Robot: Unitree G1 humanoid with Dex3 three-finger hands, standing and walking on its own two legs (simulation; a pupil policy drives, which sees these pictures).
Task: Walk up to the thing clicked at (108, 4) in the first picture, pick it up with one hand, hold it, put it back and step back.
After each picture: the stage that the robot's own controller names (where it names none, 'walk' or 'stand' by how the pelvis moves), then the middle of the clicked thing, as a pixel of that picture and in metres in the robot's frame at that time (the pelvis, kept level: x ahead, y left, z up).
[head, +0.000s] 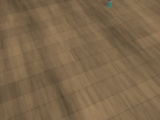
stand; out of the picture +2.19 -0.44 -0.65
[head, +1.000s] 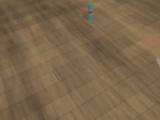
walk; (90, 12) +2.08 +0.02 -0.63
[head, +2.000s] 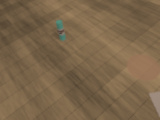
walk; (61, 30) +1.42 +0.35 -0.65
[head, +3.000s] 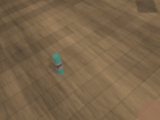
walk; (58, 64) +0.97 +0.30 -0.65
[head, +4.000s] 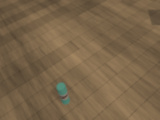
walk; (63, 94) +0.63 +0.22 -0.64
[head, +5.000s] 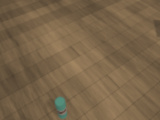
stand; (61, 108) +0.48 +0.16 -0.63
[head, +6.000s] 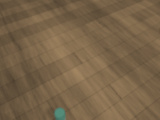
stand; (61, 119) +0.42 +0.15 -0.64
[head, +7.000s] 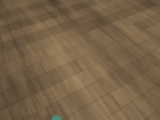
stand; out of the picture +0.41 +0.17 -0.65
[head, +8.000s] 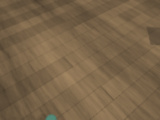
stand; out of the picture +0.39 +0.20 -0.66
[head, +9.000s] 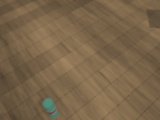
stand; (51, 108) +0.44 +0.26 -0.64
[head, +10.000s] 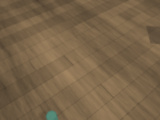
stand; out of the picture +0.42 +0.21 -0.65
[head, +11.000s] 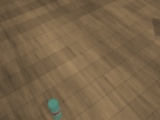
stand; (55, 109) +0.47 +0.22 -0.65
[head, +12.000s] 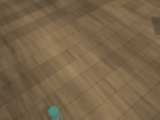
stand; (56, 116) +0.42 +0.22 -0.65
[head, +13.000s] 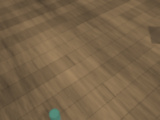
stand; out of the picture +0.44 +0.20 -0.66
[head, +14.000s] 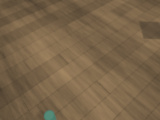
stand; out of the picture +0.41 +0.22 -0.66
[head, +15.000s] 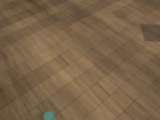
stand; out of the picture +0.42 +0.22 -0.66
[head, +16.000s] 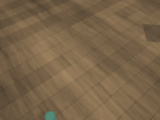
stand; out of the picture +0.42 +0.22 -0.66
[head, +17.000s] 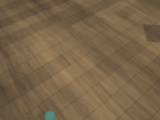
stand; out of the picture +0.42 +0.22 -0.66
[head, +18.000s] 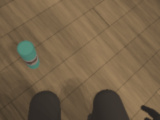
go down; (30, 56) +0.48 +0.22 -0.37
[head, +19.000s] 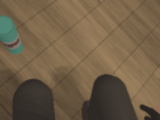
go down; (10, 38) +0.50 +0.26 -0.27
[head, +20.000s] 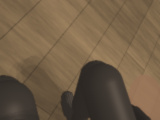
close in; out of the picture +0.49 +0.30 -0.18
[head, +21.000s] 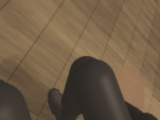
close; out of the picture +0.48 +0.31 -0.16
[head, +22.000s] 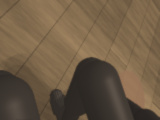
lift; out of the picture +0.41 +0.28 -0.17
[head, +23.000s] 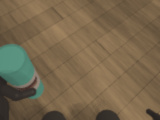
lift; (24, 77) +0.33 +0.18 +0.04
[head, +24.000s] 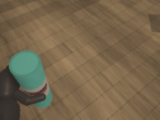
hold; (35, 84) +0.31 +0.15 +0.05
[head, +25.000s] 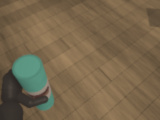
hold; (38, 87) +0.31 +0.15 +0.03
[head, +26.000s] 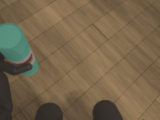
crouch; (20, 55) +0.41 +0.19 -0.03
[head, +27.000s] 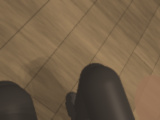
lower; out of the picture +0.47 +0.27 -0.12
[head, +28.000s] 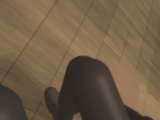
lower; out of the picture +0.45 +0.30 -0.17
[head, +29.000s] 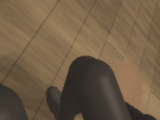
lower; out of the picture +0.45 +0.31 -0.17
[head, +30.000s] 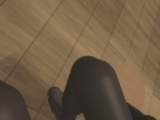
lower; out of the picture +0.44 +0.30 -0.17
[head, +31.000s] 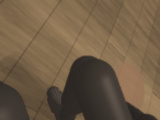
rest; out of the picture +0.44 +0.31 -0.17
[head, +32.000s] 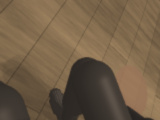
open; out of the picture +0.46 +0.28 -0.17
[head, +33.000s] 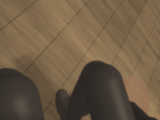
stand; out of the picture +0.46 +0.27 -0.19
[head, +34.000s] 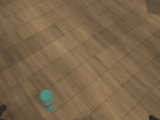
stand; (48, 101) +0.43 +0.18 -0.53
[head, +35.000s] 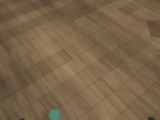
stand; out of the picture +0.41 +0.17 -0.60
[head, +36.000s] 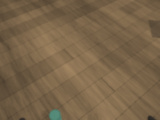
stand; out of the picture +0.41 +0.17 -0.60
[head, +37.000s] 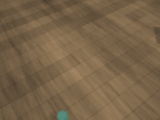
stand; out of the picture +0.43 +0.16 -0.65
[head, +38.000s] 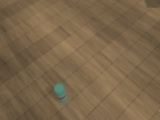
walk; (61, 94) +0.49 +0.16 -0.63
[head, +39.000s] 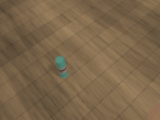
walk; (61, 67) +0.73 +0.19 -0.63
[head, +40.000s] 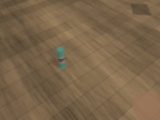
stand; (61, 58) +1.05 +0.19 -0.64
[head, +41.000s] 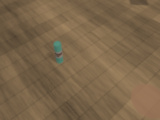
stand; (58, 52) +1.04 +0.22 -0.65
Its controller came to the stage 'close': yes
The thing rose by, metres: 0.69
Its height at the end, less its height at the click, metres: +0.00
